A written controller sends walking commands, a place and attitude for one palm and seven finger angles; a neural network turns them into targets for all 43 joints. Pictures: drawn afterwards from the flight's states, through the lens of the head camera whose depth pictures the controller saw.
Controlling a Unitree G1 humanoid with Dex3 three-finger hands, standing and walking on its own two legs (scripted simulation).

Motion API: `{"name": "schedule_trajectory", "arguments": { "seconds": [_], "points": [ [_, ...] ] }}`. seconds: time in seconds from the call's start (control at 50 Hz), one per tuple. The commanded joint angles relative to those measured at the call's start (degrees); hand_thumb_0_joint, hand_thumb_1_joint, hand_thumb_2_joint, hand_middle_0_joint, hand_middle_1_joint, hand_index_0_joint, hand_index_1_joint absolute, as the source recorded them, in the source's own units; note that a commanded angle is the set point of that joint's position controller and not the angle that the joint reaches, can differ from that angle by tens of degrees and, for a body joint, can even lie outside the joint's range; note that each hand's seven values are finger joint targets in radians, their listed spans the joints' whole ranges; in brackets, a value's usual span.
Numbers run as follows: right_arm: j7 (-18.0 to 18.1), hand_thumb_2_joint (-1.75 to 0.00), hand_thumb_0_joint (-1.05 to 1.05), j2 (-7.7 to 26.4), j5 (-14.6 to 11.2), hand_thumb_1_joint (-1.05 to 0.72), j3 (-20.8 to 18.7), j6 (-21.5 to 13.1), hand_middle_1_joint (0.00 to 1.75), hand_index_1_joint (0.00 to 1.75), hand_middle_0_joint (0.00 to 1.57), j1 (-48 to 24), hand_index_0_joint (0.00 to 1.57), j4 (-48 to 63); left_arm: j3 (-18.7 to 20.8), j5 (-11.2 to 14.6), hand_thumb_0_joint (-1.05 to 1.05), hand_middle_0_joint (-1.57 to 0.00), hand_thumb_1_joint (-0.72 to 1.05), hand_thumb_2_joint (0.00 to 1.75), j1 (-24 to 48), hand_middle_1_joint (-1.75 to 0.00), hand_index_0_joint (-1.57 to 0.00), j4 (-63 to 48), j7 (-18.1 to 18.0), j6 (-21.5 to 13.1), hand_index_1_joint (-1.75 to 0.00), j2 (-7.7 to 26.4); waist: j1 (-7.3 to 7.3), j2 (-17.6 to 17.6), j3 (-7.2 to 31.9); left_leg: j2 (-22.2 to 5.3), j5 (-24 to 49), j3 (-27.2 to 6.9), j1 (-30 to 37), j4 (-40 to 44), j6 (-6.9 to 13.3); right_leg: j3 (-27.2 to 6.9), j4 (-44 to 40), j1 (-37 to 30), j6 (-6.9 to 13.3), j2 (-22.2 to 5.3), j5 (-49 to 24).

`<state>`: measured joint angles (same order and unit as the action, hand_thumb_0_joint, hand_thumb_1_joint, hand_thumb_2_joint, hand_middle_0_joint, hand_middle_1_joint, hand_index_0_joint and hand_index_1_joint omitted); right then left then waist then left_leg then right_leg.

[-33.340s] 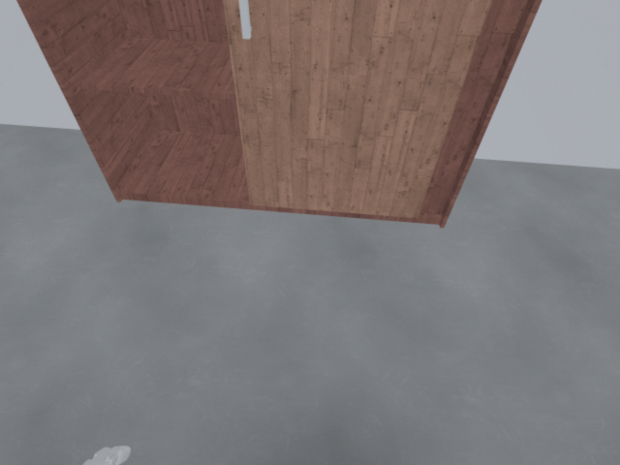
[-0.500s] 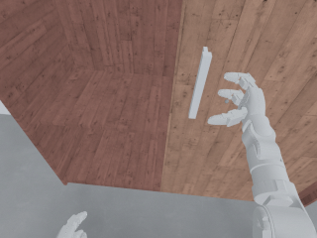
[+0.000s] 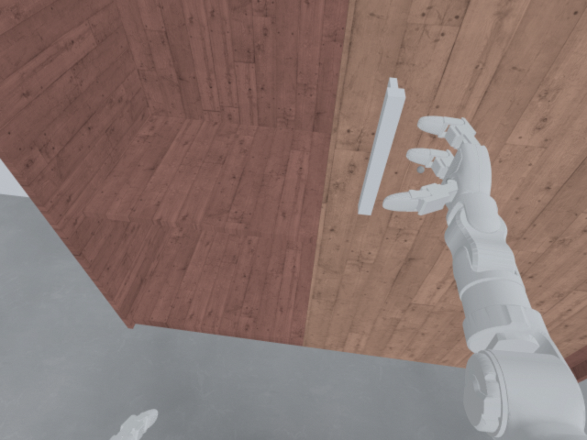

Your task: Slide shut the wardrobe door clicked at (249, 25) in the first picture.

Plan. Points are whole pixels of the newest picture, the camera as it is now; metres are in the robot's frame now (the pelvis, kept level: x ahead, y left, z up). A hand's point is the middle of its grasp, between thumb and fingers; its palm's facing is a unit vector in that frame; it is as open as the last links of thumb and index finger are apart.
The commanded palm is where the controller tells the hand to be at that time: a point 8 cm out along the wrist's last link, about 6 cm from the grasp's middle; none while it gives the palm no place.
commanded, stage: slide the fingers in behind the handle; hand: right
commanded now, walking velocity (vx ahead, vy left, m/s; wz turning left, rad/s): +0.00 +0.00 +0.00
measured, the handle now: (377, 152) +0.50 -0.06 +0.14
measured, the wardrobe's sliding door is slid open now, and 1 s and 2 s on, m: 0.61 0.61 0.61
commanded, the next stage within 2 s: move the hooked fingers beside the handle in 0.50 s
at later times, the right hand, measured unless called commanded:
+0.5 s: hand (420, 168) +0.45 -0.11 +0.16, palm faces +0.03 +1.00 +0.00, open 13.8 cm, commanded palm +0.43 -0.15 +0.15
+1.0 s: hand (412, 171) +0.45 -0.11 +0.15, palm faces +0.02 +1.00 +0.01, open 13.8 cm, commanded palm +0.43 -0.16 +0.15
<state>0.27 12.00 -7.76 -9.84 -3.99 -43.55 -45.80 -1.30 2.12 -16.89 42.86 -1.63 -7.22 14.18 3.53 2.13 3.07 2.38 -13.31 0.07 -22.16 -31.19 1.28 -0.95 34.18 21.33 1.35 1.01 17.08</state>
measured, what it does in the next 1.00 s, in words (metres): stands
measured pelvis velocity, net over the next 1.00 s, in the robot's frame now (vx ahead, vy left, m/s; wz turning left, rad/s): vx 0.01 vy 0.00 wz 0.00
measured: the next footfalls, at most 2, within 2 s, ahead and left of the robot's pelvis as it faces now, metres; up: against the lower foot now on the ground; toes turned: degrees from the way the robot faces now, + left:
none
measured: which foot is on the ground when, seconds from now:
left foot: down 0.00-1.00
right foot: down 0.00-1.00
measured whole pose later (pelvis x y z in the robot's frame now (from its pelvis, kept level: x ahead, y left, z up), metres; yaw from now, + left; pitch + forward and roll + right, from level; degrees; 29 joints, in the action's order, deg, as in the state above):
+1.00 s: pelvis +0.01 +0.00 +0.00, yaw +0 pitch +5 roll +1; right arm 0.8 10.6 -7.1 -9.3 -5.3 -42.6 -45.5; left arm -1.3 2.0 -16.5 42.0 -1.3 -7.0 13.7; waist 3.3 2.1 3.4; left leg 2.4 -14.3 0.0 -22.6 -31.9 1.3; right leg -0.9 34.6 21.6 1.3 1.0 17.9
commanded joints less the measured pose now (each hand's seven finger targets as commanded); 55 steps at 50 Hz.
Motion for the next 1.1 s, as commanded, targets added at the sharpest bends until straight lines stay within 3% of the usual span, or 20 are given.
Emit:
{"name": "schedule_trajectory", "arguments": {
  "seconds": [0.0,0.04,0.1,0.14,0.2,0.24,0.38,0.48,0.54,0.62,0.64,0.68,0.7,0.78,0.84,0.88,0.94,1.02,1.04,1.08],
  "points": [
    [0.4,-0.3,0.0,6.8,0.3,0.5,0.7,-4.9,1.2,1.2,0.3,-32.6,0.3,10.1,2.4,-0.2,0.0,-0.2,0.9,0.9,0.5,-0.3,-0.2,-5.7,-0.5,-3.0,-0.3,7.3,2.01,-2.8,15.6,0.3,8.5,0.5,4.5,3.4,0.2,-1.1,-3.7,-5.9,-0.5,0.1,-9.3],
    [1.0,-0.3,0.0,10.9,0.7,0.5,-2.8,-5.9,1.2,1.2,0.3,-32.0,0.3,9.0,2.8,-0.5,0.0,-0.2,0.9,0.9,-0.3,-0.3,-0.2,-5.1,-0.5,-2.9,-0.3,7.9,1.34,-4.2,17.5,0.4,9.3,0.2,5.4,3.2,0.2,-0.8,-3.2,-5.9,-0.4,0.1,-10.2],
    [0.6,-0.3,0.0,6.3,0.5,0.5,1.3,-6.4,1.2,1.2,0.3,-35.7,0.3,8.0,2.6,-0.3,0.0,-0.2,0.9,0.9,-0.5,-0.3,-0.2,-4.9,-0.3,-3.1,-0.3,7.5,2.87,-2.8,16.2,0.4,8.0,0.6,3.4,3.1,0.1,-1.2,-3.2,-6.0,-0.5,0.1,-8.8],
    [0.8,-0.3,0.0,8.8,1.0,0.5,-0.8,-6.7,1.2,1.2,0.3,-33.5,0.3,6.4,2.8,-0.4,0.0,-0.2,0.9,0.9,-0.8,-0.3,-0.2,-4.6,-0.2,-3.1,-0.3,8.0,1.88,-3.1,17.3,0.5,7.7,0.4,3.7,3.0,0.3,-1.3,-3.0,-5.9,-0.5,0.2,-8.9],
    [0.2,-0.3,0.0,6.9,0.5,0.5,0.7,-6.9,1.2,1.2,0.3,-34.7,0.3,5.6,2.6,-0.4,0.0,-0.2,0.9,0.9,-0.9,-0.3,-0.2,-4.7,-0.1,-3.1,-0.3,7.7,2.55,-3.3,16.4,0.3,7.0,0.4,3.4,3.1,0.2,-1.3,-3.0,-4.9,-0.3,0.3,-7.7],
    [0.2,-0.3,0.0,9.4,0.8,0.5,-1.2,-6.9,1.2,1.2,0.3,-34.1,0.3,4.6,2.6,-0.4,0.0,-0.2,0.9,0.9,-1.1,-0.3,-0.2,-4.6,-0.2,-2.9,-0.3,8.1,1.95,-4.0,16.4,0.2,6.5,0.1,4.0,3.1,0.3,-1.2,-3.0,-4.1,-0.2,0.4,-7.1],
    [-0.5,-0.3,0.0,5.8,0.0,0.5,1.4,-7.1,1.2,1.2,0.3,-33.5,0.3,4.4,2.3,-0.1,0.0,-0.2,0.9,0.9,-0.4,-0.3,-0.2,-5.8,0.0,-3.2,-0.3,7.5,2.36,-3.3,14.8,0.3,4.1,0.3,2.5,3.2,0.2,-1.3,-3.2,-3.7,-0.2,0.2,-4.7],
    [-0.1,-0.3,0.0,4.1,0.1,0.5,2.7,-7.2,1.2,1.2,0.3,-32.7,0.3,7.1,2.6,-0.2,0.0,-0.2,0.9,0.9,-0.3,-0.3,-0.2,-6.3,0.2,-3.6,-0.3,7.4,2.18,-2.8,17.0,0.3,5.4,0.5,2.7,2.7,0.2,-1.5,-2.9,-5.1,-0.3,0.2,-6.2],
    [0.2,-0.3,0.0,6.7,0.3,0.5,0.7,-6.7,1.2,1.2,0.3,-31.2,0.3,7.4,2.7,-0.1,0.0,-0.2,0.9,0.9,-0.1,-0.3,-0.2,-6.1,0.1,-3.4,-0.3,7.7,1.43,-4.0,17.0,0.3,6.2,0.0,3.9,2.8,0.2,-1.1,-2.6,-4.3,-0.2,0.2,-6.8],
    [0.7,-0.3,0.0,3.9,0.2,0.5,2.9,-6.9,1.2,1.2,0.3,-31.1,0.3,12.0,2.7,0.0,0.0,-0.2,0.9,0.9,0.5,-0.3,-0.2,-6.7,0.3,-3.7,-0.3,7.1,1.45,-1.2,18.3,0.6,8.1,0.8,3.4,2.2,0.4,-1.4,-2.7,-7.2,-0.6,0.0,-9.3],
    [1.1,-0.3,0.0,7.1,0.4,0.5,0.0,-6.5,1.2,1.2,0.3,-29.5,0.3,10.3,2.7,-0.1,0.0,-0.2,0.9,0.9,0.5,-0.3,-0.2,-6.4,0.1,-3.4,-0.3,7.6,0.85,-3.5,17.4,0.6,7.8,0.4,4.1,2.4,0.3,-1.3,-2.6,-5.8,-0.4,0.1,-9.0],
    [1.4,-0.3,0.0,8.9,0.2,0.5,-1.6,-6.0,1.2,1.2,0.3,-29.9,0.3,9.6,2.4,-0.2,0.0,-0.2,0.9,0.9,0.5,-0.3,-0.2,-6.4,-0.1,-3.1,-0.3,7.5,0.84,-5.1,15.8,0.3,6.8,0.2,5.5,2.9,0.1,-1.1,-3.4,-3.4,-0.2,0.2,-7.2],
    [1.4,-0.3,0.0,8.2,0.4,0.5,-1.0,-6.1,1.2,1.2,0.3,-30.2,0.3,11.2,2.3,-0.2,0.0,-0.2,0.9,0.9,1.0,-0.3,-0.2,-6.9,-0.2,-3.1,-0.3,7.3,0.71,-3.0,16.4,0.3,7.5,0.1,5.5,2.8,0.2,-0.8,-3.3,-4.1,-0.2,0.3,-7.9],
    [1.8,-0.3,0.0,5.8,0.9,0.5,1.1,-6.3,1.2,1.2,0.3,-30.0,0.3,12.7,2.4,-0.3,0.0,-0.2,0.9,0.9,0.9,-0.3,-0.2,-6.8,-0.1,-3.1,-0.3,6.8,1.2,-2.3,17.7,0.4,10.0,0.5,5.2,2.3,0.2,-0.9,-2.9,-6.7,-0.4,0.1,-10.8],
    [1.6,-0.3,0.0,10.5,0.9,0.5,-3.1,-5.9,1.2,1.2,0.3,-28.1,0.3,12.1,2.6,-0.5,0.0,-0.2,0.9,0.9,0.6,-0.3,-0.2,-6.6,-0.4,-2.7,-0.3,7.5,0.01,-4.5,18.7,0.4,11.3,0.2,7.6,2.3,0.3,-0.6,-3.0,-5.6,-0.4,0.1,-11.6],
    [1.1,-0.3,0.0,7.2,0.5,0.5,-0.4,-5.6,1.2,1.2,0.3,-28.0,0.3,13.5,2.3,-0.2,0.0,-0.2,0.9,0.9,1.4,-0.3,-0.2,-7.2,-0.4,-2.6,-0.3,6.8,0.52,-3.0,18.0,0.3,11.8,0.4,7.3,2.5,0.2,-0.5,-3.2,-6.1,-0.4,0.2,-11.9],
    [1.2,-0.3,0.0,8.1,0.8,0.5,-1.3,-5.3,1.2,1.2,0.3,-26.9,0.3,13.6,2.6,-0.3,0.0,-0.2,0.9,0.9,1.2,-0.3,-0.2,-7.0,-0.5,-2.4,-0.3,7.1,0.08,-3.6,18.5,0.4,12.9,0.4,7.6,2.5,0.2,-0.4,-3.0,-6.8,-0.4,0.1,-13.2],
    [1.0,-0.3,0.0,8.1,0.5,0.5,-0.9,-5.0,1.2,1.2,0.3,-28.7,0.3,14.5,2.4,-0.2,0.0,-0.2,0.9,0.9,1.4,-0.3,-0.2,-7.1,-0.6,-2.1,-0.3,7.0,0.98,-2.7,17.6,0.2,12.0,0.3,7.3,3.0,0.1,-0.3,-3.3,-6.5,-0.2,0.2,-11.7],
    [1.1,-0.3,0.0,9.0,1.0,0.5,-1.6,-5.0,1.2,1.2,0.3,-27.6,0.3,14.6,2.6,-0.3,0.0,-0.2,0.9,0.9,1.4,-0.3,-0.2,-7.0,-0.6,-2.1,-0.3,7.1,0.24,-2.5,18.4,0.2,12.6,0.2,7.8,2.9,0.2,-0.2,-3.1,-7.0,-0.3,0.3,-12.7],
    [1.0,-0.3,0.0,7.2,0.4,0.5,-0.3,-4.9,1.2,1.2,0.3,-26.6,0.3,15.5,2.4,-0.2,0.0,-0.2,0.9,0.9,1.5,-0.3,-0.2,-7.3,-0.5,-2.1,-0.3,6.7,0.63,-2.9,18.6,0.2,13.8,0.3,8.5,2.9,0.1,-0.1,-3.2,-7.1,-0.3,0.2,-13.3]
  ]
}}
